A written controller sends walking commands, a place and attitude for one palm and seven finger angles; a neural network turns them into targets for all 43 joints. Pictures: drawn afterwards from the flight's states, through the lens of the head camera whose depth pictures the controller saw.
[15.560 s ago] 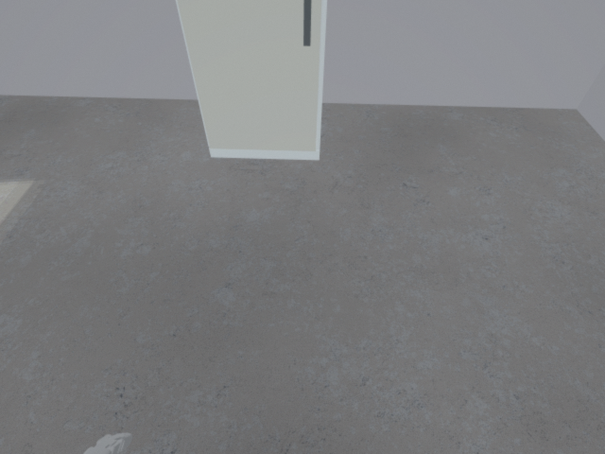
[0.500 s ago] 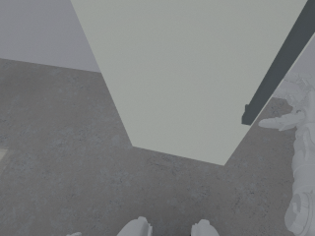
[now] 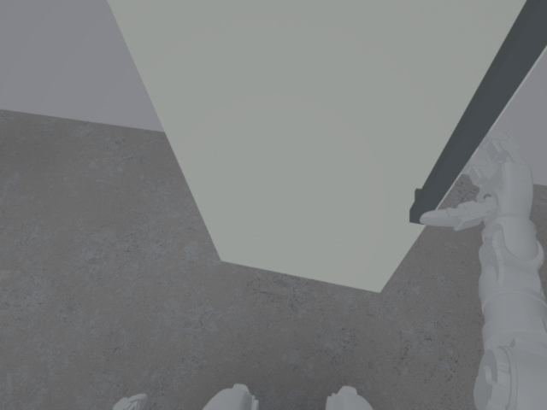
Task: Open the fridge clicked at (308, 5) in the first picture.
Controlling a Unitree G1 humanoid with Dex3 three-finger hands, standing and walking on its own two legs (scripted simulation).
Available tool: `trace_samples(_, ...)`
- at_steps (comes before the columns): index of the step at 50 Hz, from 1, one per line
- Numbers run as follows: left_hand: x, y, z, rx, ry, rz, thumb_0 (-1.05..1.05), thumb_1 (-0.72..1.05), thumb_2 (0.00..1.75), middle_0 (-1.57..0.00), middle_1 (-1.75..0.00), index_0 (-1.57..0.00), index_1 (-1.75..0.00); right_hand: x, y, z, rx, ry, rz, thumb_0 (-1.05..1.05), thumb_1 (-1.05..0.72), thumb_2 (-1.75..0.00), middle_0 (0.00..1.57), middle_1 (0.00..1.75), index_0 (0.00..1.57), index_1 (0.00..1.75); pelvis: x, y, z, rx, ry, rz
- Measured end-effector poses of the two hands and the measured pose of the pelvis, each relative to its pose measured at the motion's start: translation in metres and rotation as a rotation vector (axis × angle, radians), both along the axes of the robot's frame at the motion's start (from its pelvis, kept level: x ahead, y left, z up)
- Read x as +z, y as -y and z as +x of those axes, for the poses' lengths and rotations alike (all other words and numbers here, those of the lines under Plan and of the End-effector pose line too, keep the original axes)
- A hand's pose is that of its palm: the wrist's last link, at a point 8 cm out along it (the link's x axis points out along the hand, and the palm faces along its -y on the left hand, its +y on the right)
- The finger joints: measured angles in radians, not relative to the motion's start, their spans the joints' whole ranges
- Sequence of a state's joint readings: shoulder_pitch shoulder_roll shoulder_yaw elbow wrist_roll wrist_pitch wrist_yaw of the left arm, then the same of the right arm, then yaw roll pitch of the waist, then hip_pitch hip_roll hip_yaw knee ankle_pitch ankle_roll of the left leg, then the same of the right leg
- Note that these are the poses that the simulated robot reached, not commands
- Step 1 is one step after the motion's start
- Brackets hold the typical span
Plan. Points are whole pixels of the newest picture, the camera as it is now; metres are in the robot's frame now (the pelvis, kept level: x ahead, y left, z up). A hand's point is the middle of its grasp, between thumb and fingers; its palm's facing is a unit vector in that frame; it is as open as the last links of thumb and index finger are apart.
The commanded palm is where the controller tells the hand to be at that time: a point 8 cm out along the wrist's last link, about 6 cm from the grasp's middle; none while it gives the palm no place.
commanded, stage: slide the fingers in behind the handle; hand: right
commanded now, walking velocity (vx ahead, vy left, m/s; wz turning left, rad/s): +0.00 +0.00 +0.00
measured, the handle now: (472, 112) +0.49 -0.19 +0.16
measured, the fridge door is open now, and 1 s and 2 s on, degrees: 0 0 0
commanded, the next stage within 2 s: grip the handle and tug to test in 0.96 s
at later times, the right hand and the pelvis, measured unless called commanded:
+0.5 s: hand (445, 185) +0.44 -0.19 +0.07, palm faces +0.10 +0.99 +0.01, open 14.0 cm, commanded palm +0.42 -0.23 +0.08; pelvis +0.00 +0.01 +0.00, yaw +0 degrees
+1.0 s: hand (440, 180) +0.45 -0.18 +0.07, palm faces +0.10 +1.00 +0.00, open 13.9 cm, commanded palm +0.42 -0.22 +0.08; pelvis +0.00 +0.01 +0.00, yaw +0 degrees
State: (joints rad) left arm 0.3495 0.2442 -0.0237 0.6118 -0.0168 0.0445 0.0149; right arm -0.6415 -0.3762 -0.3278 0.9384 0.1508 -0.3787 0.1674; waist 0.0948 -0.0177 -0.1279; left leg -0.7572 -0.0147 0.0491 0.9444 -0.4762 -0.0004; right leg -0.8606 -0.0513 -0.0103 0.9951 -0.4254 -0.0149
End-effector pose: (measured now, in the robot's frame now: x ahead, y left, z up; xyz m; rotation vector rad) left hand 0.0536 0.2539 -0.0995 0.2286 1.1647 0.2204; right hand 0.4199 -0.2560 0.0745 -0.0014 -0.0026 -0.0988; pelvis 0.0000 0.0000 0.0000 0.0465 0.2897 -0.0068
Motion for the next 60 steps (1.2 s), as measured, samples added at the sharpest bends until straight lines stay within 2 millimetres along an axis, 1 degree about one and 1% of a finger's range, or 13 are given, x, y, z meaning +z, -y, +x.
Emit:
trace_samples(7,-0.001,-0.003,0.0,-0.004,-0.006,-0.005,0.01,0.9,0.9,-0.2,-0.3,-0.2,-0.3,-0.004,-0.01,0.0,0.001,-0.024,0.017,-0.01,0.5,-0.3,0.3,1.2,0.3,1.2,0.0,-0.005,-0.001,-0.004,0.008,-0.004)
trace_samples(17,-0.002,-0.014,-0.007,0.01,-0.015,0.006,0.01,0.9,0.9,-0.2,-0.3,-0.2,-0.3,0.002,-0.015,-0.001,-0.002,0.011,-0.001,-0.01,0.5,-0.3,0.3,1.2,0.3,1.2,0.0,-0.011,-0.002,-0.002,0.008,-0.008)
trace_samples(26,-0.001,-0.019,-0.011,0.013,-0.018,0.015,0.01,0.9,0.9,-0.2,-0.3,-0.2,-0.3,-0.004,-0.018,-0.003,-0.006,-0.021,0.012,-0.01,0.5,-0.3,0.3,1.2,0.3,1.2,0.0,-0.013,-0.004,-0.006,0.01,-0.008)
trace_samples(32,-0.003,-0.018,-0.012,0.012,-0.022,0.015,0.01,0.9,0.9,-0.2,-0.3,-0.2,-0.3,-0.002,-0.023,0.002,0.0,0.007,0.009,-0.01,0.5,-0.3,0.3,1.2,0.3,1.2,-0.002,-0.013,-0.006,-0.005,0.004,-0.008)
trace_samples(38,-0.004,-0.014,-0.014,0.019,-0.027,0.01,0.01,0.9,0.9,-0.2,-0.3,-0.2,-0.3,-0.004,-0.02,0.006,0.005,-0.015,0.004,-0.01,0.5,-0.3,0.32,1.21,0.32,1.22,-0.002,-0.011,-0.005,-0.001,0.0,-0.008)
trace_samples(44,-0.004,-0.01,-0.015,0.019,-0.032,-0.002,0.01,0.9,0.9,-0.2,-0.3,-0.2,-0.3,0.0,-0.02,0.004,-0.003,0.0,0.011,-0.01,0.5,-0.3,0.32,1.2,0.32,1.22,-0.001,-0.009,-0.003,0.001,0.0,-0.007)
trace_samples(55,-0.004,-0.007,-0.012,0.013,-0.03,-0.003,0.01,0.9,0.9,-0.2,-0.3,-0.2,-0.3,-0.005,-0.024,0.005,-0.005,-0.009,0.003,-0.01,0.5,-0.3,0.31,1.2,0.31,1.21,-0.001,-0.006,-0.003,0.0,0.001,-0.007)
trace_samples(60,-0.004,-0.006,-0.01,0.013,-0.024,-0.008,0.01,0.9,0.9,-0.2,-0.3,-0.2,-0.3,-0.001,-0.027,0.003,-0.001,0.01,0.001,-0.01,0.44,-0.33,0.31,1.21,0.31,1.22,0.0,-0.005,-0.002,0.002,0.005,-0.007)
